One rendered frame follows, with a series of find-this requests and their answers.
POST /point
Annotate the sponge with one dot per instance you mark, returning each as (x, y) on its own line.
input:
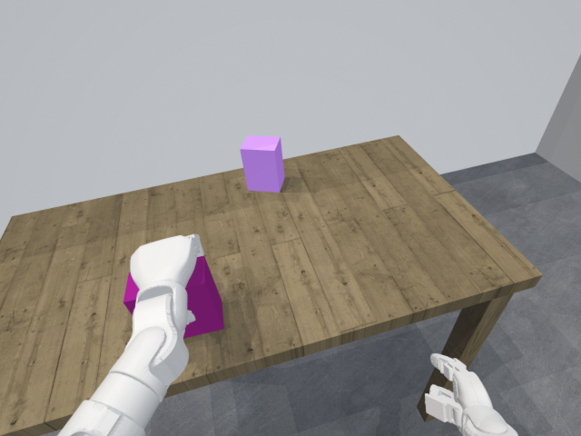
(203, 300)

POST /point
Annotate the robot right forearm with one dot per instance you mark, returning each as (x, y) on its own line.
(481, 420)

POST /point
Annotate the robot right hand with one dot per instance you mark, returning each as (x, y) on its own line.
(468, 390)

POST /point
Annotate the robot left forearm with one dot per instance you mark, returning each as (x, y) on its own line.
(155, 356)

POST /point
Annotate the table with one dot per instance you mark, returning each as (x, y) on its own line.
(360, 240)

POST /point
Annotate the robot left hand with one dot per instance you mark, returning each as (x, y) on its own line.
(171, 259)

